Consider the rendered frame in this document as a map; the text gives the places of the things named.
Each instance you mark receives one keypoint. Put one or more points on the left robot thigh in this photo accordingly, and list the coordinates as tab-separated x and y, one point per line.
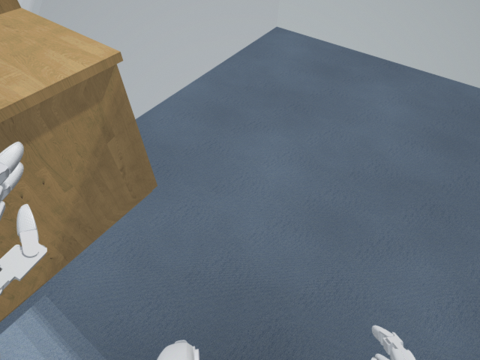
179	351

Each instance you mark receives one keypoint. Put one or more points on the robot right hand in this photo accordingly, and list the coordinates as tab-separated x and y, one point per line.
392	344

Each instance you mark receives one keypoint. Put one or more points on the counter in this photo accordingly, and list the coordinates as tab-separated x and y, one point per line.
85	164

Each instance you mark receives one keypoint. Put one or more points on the robot left hand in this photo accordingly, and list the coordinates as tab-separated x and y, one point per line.
19	260

